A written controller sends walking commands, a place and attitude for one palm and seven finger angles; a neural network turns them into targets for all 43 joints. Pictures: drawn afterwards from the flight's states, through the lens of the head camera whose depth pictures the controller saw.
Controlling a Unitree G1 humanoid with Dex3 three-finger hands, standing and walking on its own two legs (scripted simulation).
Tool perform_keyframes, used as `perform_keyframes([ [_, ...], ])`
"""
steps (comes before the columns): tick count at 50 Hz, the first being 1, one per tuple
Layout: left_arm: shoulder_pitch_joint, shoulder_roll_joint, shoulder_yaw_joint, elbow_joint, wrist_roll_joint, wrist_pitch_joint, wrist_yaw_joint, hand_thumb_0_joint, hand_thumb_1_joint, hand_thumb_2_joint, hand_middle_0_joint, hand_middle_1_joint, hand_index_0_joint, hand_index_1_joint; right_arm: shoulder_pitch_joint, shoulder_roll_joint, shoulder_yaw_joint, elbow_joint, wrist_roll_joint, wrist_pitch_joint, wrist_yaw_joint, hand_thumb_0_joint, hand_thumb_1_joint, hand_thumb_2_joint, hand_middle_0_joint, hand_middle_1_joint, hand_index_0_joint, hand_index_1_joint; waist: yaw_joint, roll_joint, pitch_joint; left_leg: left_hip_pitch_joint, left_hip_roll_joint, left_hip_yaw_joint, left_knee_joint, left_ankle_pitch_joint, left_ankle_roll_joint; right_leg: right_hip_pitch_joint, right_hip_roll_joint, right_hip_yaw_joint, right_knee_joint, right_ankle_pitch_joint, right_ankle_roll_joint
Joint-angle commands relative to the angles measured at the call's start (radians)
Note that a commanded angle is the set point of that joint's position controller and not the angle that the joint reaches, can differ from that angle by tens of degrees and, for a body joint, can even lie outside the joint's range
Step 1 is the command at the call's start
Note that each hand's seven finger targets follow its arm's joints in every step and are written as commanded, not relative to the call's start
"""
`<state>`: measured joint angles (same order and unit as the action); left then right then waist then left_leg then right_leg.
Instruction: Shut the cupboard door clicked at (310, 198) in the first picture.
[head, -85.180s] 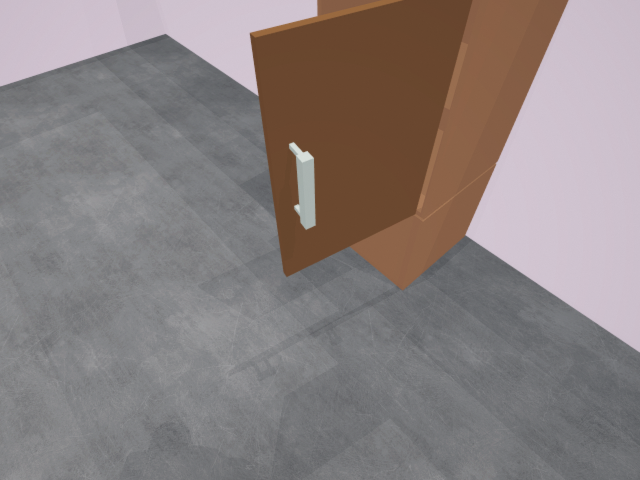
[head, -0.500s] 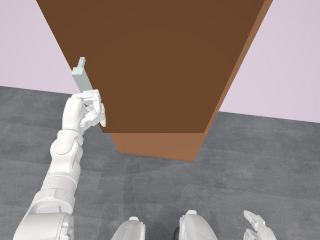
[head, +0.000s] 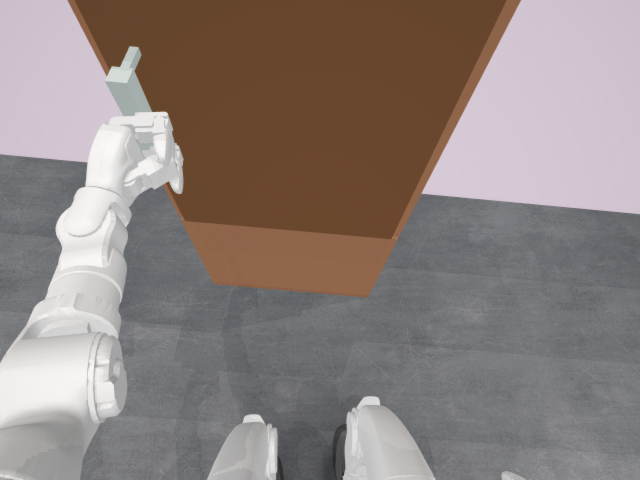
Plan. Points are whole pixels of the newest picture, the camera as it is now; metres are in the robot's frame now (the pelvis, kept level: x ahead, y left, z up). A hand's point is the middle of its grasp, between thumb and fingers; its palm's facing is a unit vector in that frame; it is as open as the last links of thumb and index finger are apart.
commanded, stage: push the door shut along its arc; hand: left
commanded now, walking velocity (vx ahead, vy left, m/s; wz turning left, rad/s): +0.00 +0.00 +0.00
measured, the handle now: (151, 120) +0.56 +0.20 +0.06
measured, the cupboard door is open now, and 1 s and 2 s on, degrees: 0 0 0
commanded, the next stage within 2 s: pull the fist back off the door in 0.46 s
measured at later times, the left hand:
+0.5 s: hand (169, 164) +0.48 +0.16 +0.07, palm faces -0.24 -0.97 -0.03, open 3.3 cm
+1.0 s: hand (199, 158) +0.49 +0.13 +0.07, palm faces +0.01 -1.00 -0.02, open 3.2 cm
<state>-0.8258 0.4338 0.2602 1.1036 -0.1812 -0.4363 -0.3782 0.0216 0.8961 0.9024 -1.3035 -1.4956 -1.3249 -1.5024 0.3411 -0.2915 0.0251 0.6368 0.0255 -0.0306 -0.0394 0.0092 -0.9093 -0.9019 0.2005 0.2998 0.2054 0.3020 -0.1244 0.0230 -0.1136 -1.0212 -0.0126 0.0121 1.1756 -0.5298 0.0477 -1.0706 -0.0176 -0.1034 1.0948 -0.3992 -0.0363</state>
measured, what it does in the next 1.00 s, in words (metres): stands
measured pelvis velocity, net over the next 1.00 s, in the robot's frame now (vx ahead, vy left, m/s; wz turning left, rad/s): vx -0.02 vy -0.01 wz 0.03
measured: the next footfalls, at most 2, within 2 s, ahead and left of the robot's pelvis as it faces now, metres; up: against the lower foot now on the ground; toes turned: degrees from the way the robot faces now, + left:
none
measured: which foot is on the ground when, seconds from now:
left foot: down 0.00-1.00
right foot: down 0.00-1.00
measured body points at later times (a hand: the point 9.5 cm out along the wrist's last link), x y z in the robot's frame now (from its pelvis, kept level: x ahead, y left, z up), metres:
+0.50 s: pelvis -0.02 +0.01 -0.02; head +0.11 +0.05 +0.41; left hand +0.49 +0.22 +0.07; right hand +0.02 -0.26 -0.12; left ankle +0.01 +0.09 -0.64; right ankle +0.06 -0.10 -0.64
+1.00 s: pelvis -0.02 -0.01 -0.01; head +0.11 +0.01 +0.43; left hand +0.48 +0.18 +0.07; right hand +0.02 -0.27 -0.12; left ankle +0.01 +0.09 -0.64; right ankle +0.06 -0.10 -0.64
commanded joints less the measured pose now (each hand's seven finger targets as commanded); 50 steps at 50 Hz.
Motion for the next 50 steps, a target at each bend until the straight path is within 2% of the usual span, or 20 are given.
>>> perform_keyframes([
  [1, -0.536, 0.141, -0.029, -0.172, 0.012, -0.036, -0.029, 0.0, 0.9, 0.9, -1.3, -1.5, -1.3, -1.5, 0.134, -0.167, -0.058, -0.066, -0.001, -0.036, -0.007, 0.0, -0.9, -0.9, 0.2, 0.3, 0.2, 0.3, -0.081, 0.091, -0.449, 0.219, 0.009, -0.097, -0.164, 0.216, -0.014, 0.225, 0.029, 0.092, -0.113, 0.108, -0.001],
  [7, -0.674, 0.144, -0.053, -0.165, 0.024, -0.018, -0.035, 0.0, 0.9, 0.9, -1.3, -1.5, -1.3, -1.5, 0.157, -0.177, -0.061, -0.039, -0.003, -0.037, -0.007, 0.0, -0.9, -0.9, 0.2, 0.3, 0.2, 0.3, -0.121, 0.096, -0.451, 0.251, 0.019, -0.124, -0.155, 0.195, -0.017, 0.143, 0.032, 0.079, -0.111, 0.075, 0.003],
  [8, -0.688, 0.09, -0.097, -0.15, 0.026, -0.01, -0.037, 0.0, 0.9, 0.9, -1.3, -1.5, -1.3, -1.5, 0.154, -0.172, -0.058, -0.036, -0.003, -0.04, -0.005, 0.0, -0.9, -0.9, 0.2, 0.3, 0.2, 0.3, -0.133, 0.112, -0.428, 0.253, 0.016, -0.125, -0.157, 0.18, -0.018, 0.12, 0.032, 0.076, -0.113, 0.066, 0.001],
  [10, -0.721, 0.11, -0.089, -0.127, 0.029, 0.0, -0.033, 0.0, 0.9, 0.9, -1.3, -1.5, -1.3, -1.5, 0.155, -0.179, -0.056, -0.026, -0.003, -0.044, -0.008, 0.0, -0.9, -0.9, 0.2, 0.3, 0.2, 0.3, -0.144, 0.1, -0.391, 0.228, 0.018, -0.134, -0.16, 0.122, -0.017, 0.095, 0.032, 0.074, -0.116, 0.029, 0.001],
  [12, -0.782, 0.12, -0.097, -0.166, 0.034, -0.008, -0.033, 0.0, 0.9, 0.9, -1.3, -1.5, -1.3, -1.5, 0.159, -0.182, -0.056, -0.024, -0.006, -0.053, -0.009, 0.0, -0.9, -0.9, 0.2, 0.3, 0.2, 0.3, -0.148, 0.148, -0.438, 0.269, 0.017, -0.142, -0.159, 0.13, -0.02, 0.07, 0.031, 0.071, -0.106, 0.03, -0.003],
  [15, -0.811, 0.056, -0.147, -0.15, 0.037, 0.0, -0.034, 0.0, 0.9, 0.9, -1.3, -1.5, -1.3, -1.5, 0.16, -0.185, -0.054, -0.011, -0.009, -0.065, -0.008, 0.0, -0.9, -0.9, 0.2, 0.3, 0.2, 0.3, -0.167, 0.167, -0.431, 0.311, 0.025, -0.177, -0.17, 0.086, -0.027, 0.0, 0.03, 0.057, -0.096, 0.013, -0.005],
  [20, -0.867, 0.012, -0.19, -0.131, 0.042, 0.014, -0.023, 0.0, 0.9, 0.9, -1.3, -1.5, -1.3, -1.5, 0.155, -0.196, -0.05, 0.009, -0.008, -0.09, -0.016, 0.0, -0.9, -0.9, 0.2, 0.3, 0.2, 0.3, -0.196, 0.176, -0.393, 0.325, 0.038, -0.218, -0.196, -0.031, -0.03, -0.086, 0.027, 0.047, -0.087, -0.03, -0.003],
  [25, -0.917, 0.007, -0.206, -0.164, 0.055, 0.015, -0.002, 0.0, 0.9, 0.9, -1.3, -1.5, -1.3, -1.5, 0.168, -0.204, -0.053, 0.021, -0.017, -0.112, -0.014, 0.0, -0.9, -0.9, 0.2, 0.3, 0.2, 0.3, -0.198, 0.222, -0.449, 0.391, 0.041, -0.259, -0.208, -0.039, -0.047, -0.137, 0.021, 0.039, -0.065, -0.026, -0.006],
  [28, -0.919, -0.035, -0.231, -0.141, 0.052, 0.027, 0.006, 0.0, 0.9, 0.9, -1.3, -1.5, -1.3, -1.5, 0.165, -0.2, -0.051, 0.03, -0.015, -0.12, -0.014, 0.0, -0.9, -0.9, 0.2, 0.3, 0.2, 0.3, -0.211, 0.204, -0.412, 0.375, 0.039, -0.253, -0.209, -0.063, -0.041, -0.145, 0.024, 0.041, -0.076, -0.032, -0.005],
  [29, -0.928, -0.023, -0.01, -0.142, -0.062, 0.033, 0.199, 0.0, 0.9, 0.9, -1.3, -1.5, -1.3, -1.5, 0.162, -0.187, -0.052, 0.011, -0.043, -0.123, -0.019, 0.0, -0.9, -0.9, 0.2, 0.3, 0.2, 0.3, -0.15, 0.169, -0.395, 0.298, 0.025, -0.263, -0.232, -0.105, -0.058, -0.114, 0.023, 0.035, -0.069, -0.03, 0.004],
  [30, -0.872, -0.063, -0.052, -0.103, -0.023, 0.034, 0.296, 0.0, 0.9, 0.9, -1.3, -1.5, -1.3, -1.5, 0.155, -0.18, -0.05, 0.009, -0.05, -0.126, -0.003, 0.0, -0.9, -0.9, 0.2, 0.3, 0.2, 0.3, -0.155, 0.178, -0.393, 0.302, 0.032, -0.274, -0.243, -0.131, -0.069, -0.12, 0.023, 0.029, -0.062, -0.039, 0.01],
  [32, -0.866, -0.144, -0.091, -0.124, 0.01, 0.012, 0.397, 0.0, 0.9, 0.9, -1.3, -1.5, -1.3, -1.5, 0.162, -0.171, -0.06, 0.012, -0.066, -0.126, 0.02, 0.0, -0.9, -0.9, 0.2, 0.3, 0.2, 0.3, -0.165, 0.158, -0.412, 0.33, 0.034, -0.285, -0.241, -0.097, -0.079, -0.122, 0.02, 0.024, -0.057, -0.018, 0.013],
  [34, -0.868, -0.122, -0.107, -0.116, 0.072, -0.011, 0.443, 0.0, 0.9, 0.9, -1.3, -1.5, -1.3, -1.5, 0.184, -0.173, -0.069, 0.024, -0.076, -0.109, 0.039, 0.0, -0.9, -0.9, 0.2, 0.3, 0.2, 0.3, -0.174, 0.131, -0.436, 0.311, 0.024, -0.248, -0.217, -0.049, -0.069, -0.073, 0.021, 0.031, -0.07, -0.004, 0.011],
  [38, -0.855, -0.048, -0.154, -0.105, 0.19, -0.072, 0.423, 0.0, 0.9, 0.9, -1.3, -1.5, -1.3, -1.5, 0.196, -0.174, -0.07, 0.015, -0.081, -0.083, 0.063, 0.0, -0.9, -0.9, 0.2, 0.3, 0.2, 0.3, -0.173, 0.119, -0.452, 0.251, 0.005, -0.184, -0.186, -0.021, -0.04, 0.02, 0.021, 0.058, -0.097, -0.016, 0.004],
  [40, -0.821, -0.061, -0.188, -0.095, 0.207, -0.089, 0.388, 0.0, 0.9, 0.9, -1.3, -1.5, -1.3, -1.5, 0.185, -0.169, -0.068, 0.004, -0.078, -0.073, 0.067, 0.0, -0.9, -0.9, 0.2, 0.3, 0.2, 0.3, -0.172, 0.122, -0.414, 0.223, 0.002, -0.166, -0.188, -0.042, -0.031, 0.044, 0.022, 0.067, -0.114, -0.032, 0.0],
  [42, -0.778, -0.023, -0.141, -0.074, 0.172, -0.086, 0.357, 0.0, 0.9, 0.9, -1.3, -1.5, -1.3, -1.5, 0.168, -0.17, -0.065, -0.013, -0.067, -0.065, 0.063, 0.0, -0.9, -0.9, 0.2, 0.3, 0.2, 0.3, -0.153, 0.099, -0.408, 0.181, -0.004, -0.145, -0.187, -0.051, -0.026, 0.103, 0.025, 0.079, -0.129, -0.046, -0.001],
  [44, -0.699, 0.051, -0.031, -0.071, 0.094, -0.071, 0.334, 0.0, 0.9, 0.9, -1.3, -1.5, -1.3, -1.5, 0.154, -0.171, -0.06, -0.041, -0.055, -0.058, 0.053, 0.0, -0.9, -0.9, 0.2, 0.3, 0.2, 0.3, -0.106, 0.041, -0.457, 0.129, -0.014, -0.113, -0.186, -0.009, -0.021, 0.227, 0.028, 0.097, -0.146, -0.046, 0.0],
  [45, -0.677, 0.033, -0.039, -0.091, 0.071, -0.07, 0.318, 0.0, 0.9, 0.9, -1.3, -1.5, -1.3, -1.5, 0.145, -0.163, -0.059, -0.052, -0.048, -0.058, 0.051, 0.0, -0.9, -0.9, 0.2, 0.3, 0.2, 0.3, -0.101, 0.027, -0.474, 0.109, -0.017, -0.093, -0.181, 0.005, -0.016, 0.271, 0.026, 0.111, -0.161, -0.046, 0.003],
  [48, -0.557, -0.001, -0.036, -0.122, 0.042, -0.08, 0.28, 0.0, 0.9, 0.9, -1.3, -1.5, -1.3, -1.5, 0.142, -0.148, -0.059, -0.066, -0.04, -0.056, 0.051, 0.0, -0.9, -0.9, 0.2, 0.3, 0.2, 0.3, -0.07, 0.015, -0.467, 0.115, -0.014, -0.074, -0.183, 0.055, -0.015, 0.315, 0.027, 0.115, -0.168, -0.005, 0.006],
  [50, -0.481, 0.032, -0.011, -0.176, 0.05, -0.1, 0.277, 0.0, 0.9, 0.9, -1.3, -1.5, -1.3, -1.5, 0.139, -0.145, -0.062, -0.081, -0.038, -0.045, 0.05, 0.0, -0.9, -0.9, 0.2, 0.3, 0.2, 0.3, -0.041, 0.016, -0.471, 0.115, -0.012, -0.061, -0.187, 0.093, -0.014, 0.354, 0.028, 0.122, -0.165, 0.029, 0.006],
])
